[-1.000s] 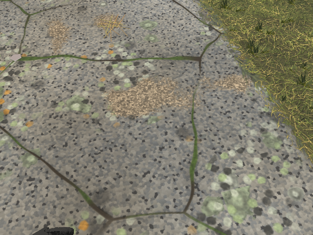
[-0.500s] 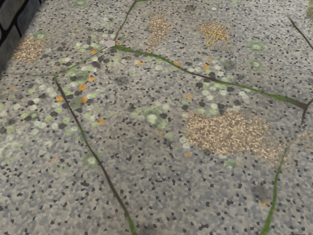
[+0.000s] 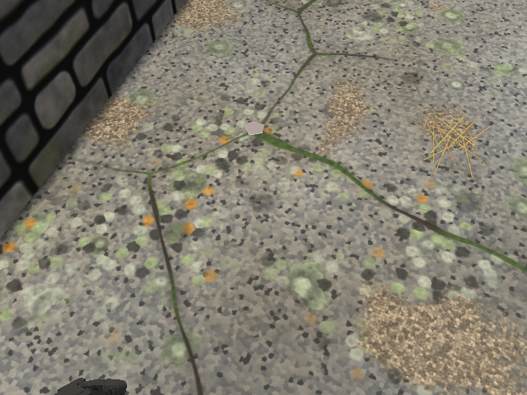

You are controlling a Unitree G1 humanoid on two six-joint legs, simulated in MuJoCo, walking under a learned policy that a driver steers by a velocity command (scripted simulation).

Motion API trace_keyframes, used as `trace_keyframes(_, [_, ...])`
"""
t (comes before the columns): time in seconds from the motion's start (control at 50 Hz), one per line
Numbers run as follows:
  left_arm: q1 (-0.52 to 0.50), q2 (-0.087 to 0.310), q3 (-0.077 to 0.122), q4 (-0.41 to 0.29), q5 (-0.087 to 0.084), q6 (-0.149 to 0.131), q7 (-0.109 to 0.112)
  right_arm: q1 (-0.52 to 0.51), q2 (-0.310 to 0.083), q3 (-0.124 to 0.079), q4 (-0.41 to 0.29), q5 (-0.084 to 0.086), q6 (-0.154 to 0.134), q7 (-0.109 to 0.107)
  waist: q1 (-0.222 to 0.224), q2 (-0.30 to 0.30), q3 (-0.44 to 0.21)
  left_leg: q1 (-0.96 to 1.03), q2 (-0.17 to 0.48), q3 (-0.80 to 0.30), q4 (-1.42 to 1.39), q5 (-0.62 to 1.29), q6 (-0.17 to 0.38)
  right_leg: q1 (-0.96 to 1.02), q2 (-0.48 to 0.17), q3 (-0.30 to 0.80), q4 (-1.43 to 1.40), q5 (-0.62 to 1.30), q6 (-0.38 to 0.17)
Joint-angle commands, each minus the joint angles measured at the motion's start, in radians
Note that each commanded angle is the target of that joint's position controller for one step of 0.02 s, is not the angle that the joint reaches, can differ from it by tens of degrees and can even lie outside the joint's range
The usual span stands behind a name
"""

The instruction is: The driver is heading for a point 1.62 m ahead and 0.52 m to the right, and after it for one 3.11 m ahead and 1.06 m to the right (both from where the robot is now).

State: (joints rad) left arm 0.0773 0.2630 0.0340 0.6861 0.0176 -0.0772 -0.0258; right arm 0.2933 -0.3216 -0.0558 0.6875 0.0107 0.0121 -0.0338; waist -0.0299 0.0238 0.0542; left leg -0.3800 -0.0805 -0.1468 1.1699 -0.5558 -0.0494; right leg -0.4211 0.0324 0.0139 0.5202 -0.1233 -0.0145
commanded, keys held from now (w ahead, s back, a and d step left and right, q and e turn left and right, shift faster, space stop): e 0.98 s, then no key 0.02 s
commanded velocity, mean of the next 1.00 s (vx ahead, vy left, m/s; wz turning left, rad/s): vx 0.04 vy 0.00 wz -0.42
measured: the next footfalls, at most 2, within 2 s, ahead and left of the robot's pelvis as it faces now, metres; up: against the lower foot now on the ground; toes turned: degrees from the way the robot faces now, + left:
left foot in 0.22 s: +0.12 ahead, +0.12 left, +0.00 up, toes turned -9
right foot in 0.58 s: +0.07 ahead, -0.14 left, +0.00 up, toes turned -18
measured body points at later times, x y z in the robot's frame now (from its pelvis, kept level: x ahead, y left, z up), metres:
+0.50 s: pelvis +0.05 -0.01 +0.01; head +0.08 -0.01 +0.46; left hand +0.25 +0.24 -0.09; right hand +0.14 -0.31 -0.08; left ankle +0.08 +0.13 -0.73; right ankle +0.03 -0.13 -0.69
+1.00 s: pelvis +0.05 -0.03 +0.01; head +0.08 -0.05 +0.46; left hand +0.34 +0.14 -0.07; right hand +0.06 -0.35 -0.08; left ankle +0.14 +0.09 -0.71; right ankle +0.03 -0.12 -0.73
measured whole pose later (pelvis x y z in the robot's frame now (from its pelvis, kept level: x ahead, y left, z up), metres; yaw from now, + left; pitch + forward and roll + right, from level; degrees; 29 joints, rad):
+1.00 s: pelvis +0.05 -0.03 +0.01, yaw -31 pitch +2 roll +1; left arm 0.16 0.32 0.07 0.63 -0.02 0.05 0.02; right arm 0.13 -0.29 -0.08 0.70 0.01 -0.01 -0.02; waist 0.03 -0.01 0.04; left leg -0.35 -0.04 -0.10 0.65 -0.35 -0.07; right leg -0.31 0.11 0.21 0.51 -0.21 -0.04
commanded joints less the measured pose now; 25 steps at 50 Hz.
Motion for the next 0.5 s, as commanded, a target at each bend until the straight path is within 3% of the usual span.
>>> trace_keyframes(0.02, [-0.005,0.087,0.011,-0.032,-0.004,0.012,-0.004,0.021,-0.07,-0.018,-0.072,-0.019,0.011,-0.005,-0.007,-0.134,-0.121,-0.093,0.114,0.034,-0.142,0.044,-0.028,0.216,-0.228,0.284,-0.182,0.332,-0.181])
trace_keyframes(0.06, [-0.001,0.129,0.028,-0.018,-0.005,0.022,-0.001,0.014,-0.021,-0.001,-0.068,-0.025,0.002,-0.007,-0.006,-0.179,-0.138,0.021,0.085,0.093,-0.336,0.044,-0.04,0.183,-0.185,0.228,-0.172,0.487,-0.191])
trace_keyframes(0.1, [0.028,0.179,0.047,-0.009,-0.016,0.034,0.006,0.009,-0.032,-0.003,-0.058,-0.017,-0.001,-0.01,0.008,-0.181,-0.191,0.08,0.066,0.093,-0.441,0.149,-0.038,0.226,-0.206,0.262,-0.164,0.467,-0.213])
trace_keyframes(0.14, [0.025,0.204,0.057,-0.015,-0.031,0.05,0.01,-0.013,-0.057,-0.011,-0.058,-0.011,0.008,-0.011,0.013,-0.169,-0.191,0.116,0.055,0.089,-0.517,0.231,-0.02,0.212,-0.215,0.307,-0.18,0.268,-0.212])
trace_keyframes(0.2, [0.002,0.189,0.055,-0.022,-0.047,0.074,0.021,-0.05,-0.054,-0.017,-0.071,-0.021,0.007,-0.004,-0.005,-0.159,-0.128,0.214,0.047,0.098,-0.691,0.354,0.032,0.096,-0.172,0.342,-0.185,-0.03,-0.159])
trace_keyframes(0.22, [0.018,0.167,0.048,-0.019,-0.046,0.076,0.024,-0.052,-0.076,-0.023,-0.082,-0.028,0.002,-0.005,-0.008,-0.134,-0.122,0.272,0.096,0.064,-0.733,0.377,0.063,0.038,-0.148,0.339,-0.156,-0.106,-0.122])
trace_keyframes(0.24, [0.032,0.133,0.039,-0.026,-0.037,0.074,0.025,-0.038,-0.129,-0.036,-0.092,-0.042,0.0,-0.01,-0.004,-0.037,-0.128,0.325,0.217,-0.032,-0.766,0.371,0.117,-0.046,-0.1,0.283,-0.071,-0.19,-0.073])
trace_keyframes(0.26, [0.044,0.106,0.035,-0.042,-0.042,0.073,0.027,-0.043,-0.167,-0.052,-0.072,-0.049,0.003,-0.006,0.027,0.174,-0.106,0.263,0.321,-0.148,-0.834,0.382,0.206,-0.088,0.021,0.105,0.071,-0.313,-0.02])
trace_keyframes(0.28, [0.062,0.14,0.046,-0.033,-0.037,0.071,0.029,-0.083,-0.142,-0.048,-0.093,-0.054,-0.002,-0.005,0.008,0.225,-0.092,0.244,0.421,-0.235,-0.881,0.484,0.284,-0.11,0.032,0.039,0.276,-0.409,0.021])
trace_keyframes(0.3, [0.079,0.182,0.068,-0.022,-0.038,0.075,0.03,-0.096,-0.11,-0.038,-0.102,-0.056,-0.01,-0.008,0.007,0.183,-0.091,0.246,0.447,-0.231,-0.87,0.616,0.312,-0.146,0.011,0.052,0.467,-0.462,0.046])
trace_keyframes(0.32, [0.122,0.186,0.078,-0.001,-0.04,0.087,0.034,-0.136,-0.092,-0.032,-0.109,-0.043,-0.018,-0.011,0.034,0.125,-0.092,0.247,0.418,-0.166,-0.845,0.7,0.295,-0.155,-0.002,0.066,0.561,-0.447,0.065])
trace_keyframes(0.36, [0.141,0.144,0.071,0.005,-0.04,0.11,0.037,-0.179,-0.081,-0.03,-0.106,-0.02,-0.026,-0.01,0.045,0.098,-0.079,0.277,0.375,-0.057,-0.811,0.802,0.26,-0.192,-0.032,0.057,0.587,-0.373,0.096])
trace_keyframes(0.44, [0.068,0.095,0.047,-0.052,-0.046,0.119,0.014,-0.172,-0.109,-0.047,-0.09,-0.021,-0.002,-0.011,0.005,0.141,-0.107,0.279,0.335,0.068,-0.79,0.808,0.251,-0.077,-0.053,-0.03,0.368,-0.29,0.112])
trace_keyframes(0.5, [0.065,0.127,0.055,-0.082,-0.045,0.122,-0.005,-0.148,-0.143,-0.062,-0.072,-0.006,0.005,-0.006,-0.003,0.161,-0.132,0.294,0.373,0.069,-0.757,0.798,0.251,0.011,-0.043,-0.069,0.214,-0.257,0.083])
